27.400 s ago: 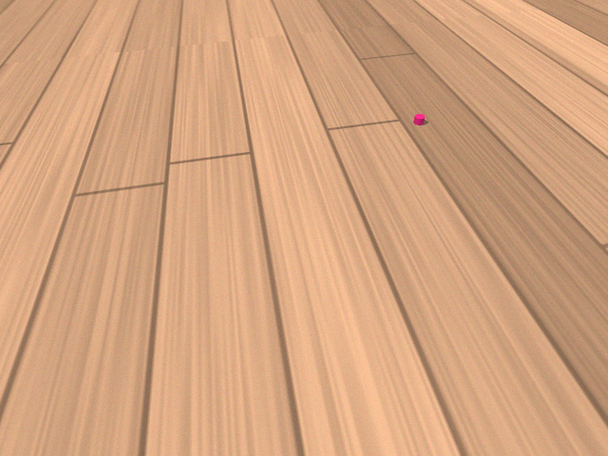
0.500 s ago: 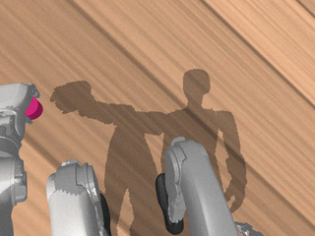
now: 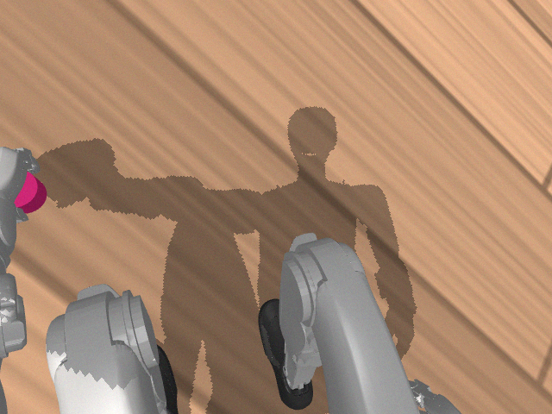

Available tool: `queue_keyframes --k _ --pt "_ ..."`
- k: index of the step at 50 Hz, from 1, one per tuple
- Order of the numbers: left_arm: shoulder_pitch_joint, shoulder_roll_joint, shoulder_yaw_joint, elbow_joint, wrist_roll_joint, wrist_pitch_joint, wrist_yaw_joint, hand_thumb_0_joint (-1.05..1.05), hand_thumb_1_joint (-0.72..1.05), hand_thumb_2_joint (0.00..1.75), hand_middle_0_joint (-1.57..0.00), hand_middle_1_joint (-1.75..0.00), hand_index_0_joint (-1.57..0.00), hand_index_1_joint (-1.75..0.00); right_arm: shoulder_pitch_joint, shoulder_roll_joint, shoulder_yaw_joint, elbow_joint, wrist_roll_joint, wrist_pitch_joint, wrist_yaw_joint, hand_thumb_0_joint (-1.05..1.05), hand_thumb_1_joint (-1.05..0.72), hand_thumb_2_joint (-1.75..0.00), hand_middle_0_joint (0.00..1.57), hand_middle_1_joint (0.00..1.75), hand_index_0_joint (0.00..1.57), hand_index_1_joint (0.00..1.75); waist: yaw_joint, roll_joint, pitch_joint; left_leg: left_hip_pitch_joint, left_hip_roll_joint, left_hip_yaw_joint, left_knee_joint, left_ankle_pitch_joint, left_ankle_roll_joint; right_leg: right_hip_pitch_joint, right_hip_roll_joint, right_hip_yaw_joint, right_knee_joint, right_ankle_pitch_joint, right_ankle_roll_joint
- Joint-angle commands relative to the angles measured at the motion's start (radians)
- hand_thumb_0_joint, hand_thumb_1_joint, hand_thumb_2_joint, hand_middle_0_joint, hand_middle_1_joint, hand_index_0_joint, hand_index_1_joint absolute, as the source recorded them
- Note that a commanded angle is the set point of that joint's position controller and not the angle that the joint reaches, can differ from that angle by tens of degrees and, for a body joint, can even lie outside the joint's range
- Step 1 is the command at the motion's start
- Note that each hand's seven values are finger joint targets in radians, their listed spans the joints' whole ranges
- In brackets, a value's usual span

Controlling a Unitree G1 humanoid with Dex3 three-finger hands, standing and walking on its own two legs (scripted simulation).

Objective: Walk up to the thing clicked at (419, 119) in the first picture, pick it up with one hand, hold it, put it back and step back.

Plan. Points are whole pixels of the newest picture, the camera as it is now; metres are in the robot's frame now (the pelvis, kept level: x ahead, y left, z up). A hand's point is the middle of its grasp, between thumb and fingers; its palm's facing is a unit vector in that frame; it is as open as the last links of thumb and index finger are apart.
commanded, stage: rest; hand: left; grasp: from above
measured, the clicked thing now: (19, 191) +0.48 +0.29 -0.23
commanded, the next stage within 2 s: open in 1.54 s
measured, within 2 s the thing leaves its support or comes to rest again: rests again in 1.14 s
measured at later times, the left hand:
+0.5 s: hand (18, 203) +0.46 +0.29 -0.24, palm faces -0.45 -0.11 -0.88, open 8.3 cm
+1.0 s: hand (24, 203) +0.46 +0.29 -0.25, palm faces -0.45 -0.11 -0.89, open 8.3 cm
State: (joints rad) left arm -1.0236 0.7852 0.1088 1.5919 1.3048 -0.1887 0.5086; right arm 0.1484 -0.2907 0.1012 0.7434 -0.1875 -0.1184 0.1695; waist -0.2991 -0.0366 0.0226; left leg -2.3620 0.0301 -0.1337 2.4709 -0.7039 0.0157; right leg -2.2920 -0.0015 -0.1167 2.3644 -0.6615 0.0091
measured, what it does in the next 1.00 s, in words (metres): stands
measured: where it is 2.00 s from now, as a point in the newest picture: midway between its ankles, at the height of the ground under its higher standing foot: (229, 396)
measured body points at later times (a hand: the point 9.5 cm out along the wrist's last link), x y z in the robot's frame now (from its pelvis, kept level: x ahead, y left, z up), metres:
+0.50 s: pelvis +0.00 +0.00 -0.02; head +0.27 +0.09 +0.33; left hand +0.48 +0.29 -0.19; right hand +0.02 -0.27 -0.09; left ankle +0.07 +0.12 -0.28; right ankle +0.10 -0.12 -0.28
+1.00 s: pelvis +0.00 +0.00 -0.02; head +0.28 +0.09 +0.32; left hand +0.48 +0.29 -0.20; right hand +0.02 -0.26 -0.08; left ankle +0.07 +0.12 -0.28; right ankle +0.10 -0.12 -0.28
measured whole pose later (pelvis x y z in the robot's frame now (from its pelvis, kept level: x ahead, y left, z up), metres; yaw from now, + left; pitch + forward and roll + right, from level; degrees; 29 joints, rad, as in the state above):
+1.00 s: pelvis +0.00 +0.00 -0.02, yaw -4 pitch +29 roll -13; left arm -1.05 0.96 0.18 1.75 1.33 -0.22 0.63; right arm 0.12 -0.33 0.22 0.71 -0.27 -0.22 0.26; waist -0.38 -0.10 0.14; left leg -2.37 0.04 -0.22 2.56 -0.73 0.01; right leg -2.27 0.02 -0.18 2.40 -0.65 0.02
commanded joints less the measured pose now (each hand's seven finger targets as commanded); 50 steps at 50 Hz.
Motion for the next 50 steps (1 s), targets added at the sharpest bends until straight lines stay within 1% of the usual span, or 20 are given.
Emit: queue_keyframes --k 1,2,3,6,7,9,10,11,13,16,19,22,26,31,32,39,41,42,48,50 --pt "-0.297 0.269 0.053 -0.116 -0.018 -0.003 0.046 0.00 0.68 0.41 -1.03 -0.44 -1.06 -0.40 0.226 -0.284 -0.076 -0.004 -0.008 -0.013 0.005 0.00 -0.90 -0.90 0.20 0.30 0.20 0.30 -0.022 0.352 -0.680 0.504 -0.021 0.065 -0.230 0.214 0.012 0.355 0.048 -0.077 -0.207 0.242 -0.040" --pt "-0.291 0.244 0.037 -0.099 -0.014 -0.002 0.043 0.00 0.69 0.40 -1.03 -0.43 -1.07 -0.40 0.227 -0.286 -0.072 -0.010 -0.009 -0.018 0.008 0.00 -0.90 -0.90 0.20 0.30 0.20 0.30 -0.032 0.338 -0.663 0.504 -0.024 0.066 -0.219 0.219 0.011 0.343 0.045 -0.076 -0.204 0.245 -0.040" --pt "-0.287 0.275 0.067 -0.085 -0.013 -0.005 0.045 0.00 0.69 0.41 -1.03 -0.44 -1.07 -0.41 0.241 -0.294 -0.073 0.002 -0.014 -0.020 0.013 0.00 -0.90 -0.89 0.20 0.30 0.20 0.30 -0.044 0.344 -0.652 0.494 -0.021 0.064 -0.214 0.229 0.011 0.353 0.047 -0.081 -0.198 0.253 -0.038" --pt "-0.267 0.293 0.082 -0.071 -0.014 -0.013 0.052 0.00 0.69 0.40 -1.03 -0.44 -1.06 -0.40 0.238 -0.293 -0.068 -0.003 -0.014 -0.018 0.015 0.00 -0.90 -0.90 0.20 0.30 0.20 0.30 -0.032 0.342 -0.661 0.477 -0.021 0.062 -0.214 0.215 0.012 0.368 0.052 -0.081 -0.205 0.243 -0.039" --pt "-0.283 0.262 0.054 -0.072 -0.013 -0.017 0.050 0.00 0.71 0.39 -1.02 -0.46 -1.07 -0.42 0.227 -0.289 -0.062 -0.013 -0.019 -0.024 0.019 0.00 -0.90 -0.89 0.20 0.30 0.20 0.30 -0.046 0.337 -0.643 0.469 -0.021 0.061 -0.201 0.198 0.012 0.357 0.052 -0.082 -0.205 0.229 -0.039" --pt "-0.286 0.322 0.089 -0.084 -0.003 -0.026 0.059 0.00 0.69 0.41 -1.02 -0.46 -1.06 -0.42 0.242 -0.302 -0.058 -0.005 -0.028 -0.025 0.022 0.00 -0.90 -0.90 0.20 0.30 0.20 0.30 -0.041 0.356 -0.655 0.462 -0.021 0.063 -0.196 0.206 0.013 0.385 0.054 -0.082 -0.204 0.239 -0.037" --pt "-0.272 0.306 0.071 -0.078 -0.003 -0.027 0.056 0.00 0.69 0.41 -1.02 -0.46 -1.06 -0.42 0.228 -0.292 -0.054 -0.014 -0.023 -0.028 0.026 0.00 -0.90 -0.90 0.20 0.30 0.20 0.30 -0.035 0.360 -0.657 0.464 -0.018 0.062 -0.194 0.208 0.012 0.389 0.056 -0.079 -0.200 0.241 -0.038" --pt "-0.299 0.278 0.049 -0.082 -0.002 -0.028 0.057 0.00 0.71 0.42 -1.03 -0.47 -1.07 -0.43 0.222 -0.289 -0.045 -0.019 -0.028 -0.034 0.029 0.00 -0.90 -0.90 0.20 0.30 0.20 0.30 -0.052 0.356 -0.655 0.477 -0.019 0.065 -0.182 0.216 0.013 0.386 0.056 -0.082 -0.198 0.253 -0.035" --pt "-0.280 0.335 0.085 -0.081 0.005 -0.035 0.070 0.00 0.75 0.43 -1.06 -0.48 -1.10 -0.44 0.236 -0.309 -0.049 -0.003 -0.033 -0.037 0.032 0.00 -0.90 -0.90 0.20 0.30 0.20 0.30 -0.054 0.383 -0.652 0.501 -0.016 0.052 -0.189 0.227 0.008 0.381 0.059 -0.094 -0.188 0.256 -0.035" --pt "-0.269 0.350 0.105 -0.042 0.010 -0.038 0.088 0.00 0.77 0.44 -1.05 -0.51 -1.10 -0.46 0.233 -0.317 -0.043 0.002 -0.038 -0.039 0.035 0.00 -0.90 -0.90 0.20 0.30 0.20 0.30 -0.054 0.391 -0.634 0.503 -0.015 0.042 -0.182 0.230 0.001 0.350 0.057 -0.109 -0.173 0.251 -0.042" --pt "-0.280 0.332 0.072 -0.044 0.018 -0.042 0.097 0.00 0.75 0.45 -1.06 -0.48 -1.10 -0.44 0.205 -0.311 -0.034 -0.011 -0.039 -0.045 0.043 0.00 -0.90 -0.90 0.20 0.30 0.20 0.30 -0.058 0.418 -0.615 0.503 -0.012 0.037 -0.195 0.203 0.001 0.341 0.063 -0.109 -0.172 0.234 -0.041" --pt "-0.289 0.354 0.087 -0.010 0.022 -0.041 0.105 0.00 0.77 0.44 -1.05 -0.50 -1.10 -0.46 0.217 -0.327 -0.028 -0.004 -0.053 -0.057 0.052 0.00 -0.90 -0.90 0.20 0.30 0.20 0.30 -0.080 0.400 -0.573 0.482 -0.011 0.037 -0.175 0.192 0.004 0.326 0.060 -0.116 -0.166 0.231 -0.036" --pt "-0.278 0.381 0.097 -0.005 0.023 -0.045 0.119 0.00 0.77 0.44 -1.06 -0.50 -1.10 -0.46 0.218 -0.333 -0.018 0.001 -0.058 -0.065 0.057 0.00 -0.90 -0.90 0.20 0.30 0.20 0.30 -0.075 0.396 -0.581 0.478 -0.009 0.033 -0.173 0.202 0.005 0.355 0.065 -0.117 -0.176 0.241 -0.034" --pt "-0.288 0.373 0.076 0.012 0.014 -0.050 0.116 0.00 0.79 0.44 -1.07 -0.51 -1.12 -0.46 0.214 -0.344 -0.005 0.000 -0.066 -0.081 0.067 0.00 -0.90 -0.90 0.20 0.30 0.20 0.30 -0.102 0.383 -0.558 0.463 -0.006 0.029 -0.152 0.211 0.008 0.369 0.064 -0.120 -0.177 0.256 -0.030" --pt "-0.269 0.399 0.096 0.023 0.013 -0.050 0.122 0.00 0.80 0.43 -1.07 -0.51 -1.12 -0.46 0.215 -0.345 0.001 -0.004 -0.069 -0.082 0.067 0.00 -0.90 -0.90 0.20 0.30 0.20 0.30 -0.087 0.380 -0.571 0.471 -0.005 0.023 -0.159 0.214 0.006 0.378 0.067 -0.125 -0.178 0.255 -0.031" --pt "-0.258 0.414 0.090 0.023 0.013 -0.046 0.141 0.00 0.79 0.45 -1.07 -0.50 -1.11 -0.46 0.189 -0.341 0.017 -0.006 -0.072 -0.089 0.077 0.00 -0.90 -0.90 0.20 0.30 0.20 0.30 -0.086 0.431 -0.579 0.498 0.001 0.013 -0.164 0.227 -0.002 0.385 0.074 -0.131 -0.161 0.273 -0.034" --pt "-0.295 0.406 0.076 0.022 0.018 -0.045 0.143 0.00 0.80 0.42 -1.08 -0.49 -1.12 -0.44 0.191 -0.358 0.018 -0.020 -0.078 -0.097 0.082 0.00 -0.90 -0.90 0.20 0.30 0.20 0.30 -0.112 0.399 -0.550 0.482 0.002 0.010 -0.153 0.214 0.003 0.374 0.071 -0.134 -0.164 0.267 -0.030" --pt "-0.265 0.436 0.098 0.017 0.018 -0.043 0.153 0.00 0.78 0.46 -1.08 -0.49 -1.11 -0.45 0.187 -0.353 0.020 -0.012 -0.072 -0.095 0.080 0.00 -0.90 -0.90 0.20 0.30 0.20 0.30 -0.089 0.413 -0.561 0.477 0.002 0.014 -0.161 0.216 0.003 0.393 0.077 -0.129 -0.173 0.270 -0.031" --pt "-0.278 0.392 0.058 0.057 0.013 -0.040 0.154 0.00 0.75 0.44 -1.06 -0.49 -1.09 -0.45 0.174 -0.361 0.027 -0.025 -0.075 -0.107 0.089 0.00 -0.91 -0.90 0.20 0.30 0.20 0.30 -0.115 0.410 -0.524 0.475 0.004 0.000 -0.162 0.211 -0.001 0.368 0.075 -0.140 -0.160 0.265 -0.031" --pt "-0.274 0.414 0.076 0.070 0.011 -0.036 0.155 0.00 0.77 0.45 -1.06 -0.49 -1.10 -0.46 0.190 -0.362 0.035 -0.018 -0.082 -0.110 0.092 0.00 -0.90 -0.90 0.20 0.30 0.20 0.30 -0.125 0.399 -0.527 0.484 0.006 -0.001 -0.157 0.217 0.002 0.379 0.074 -0.143 -0.166 0.271 -0.026"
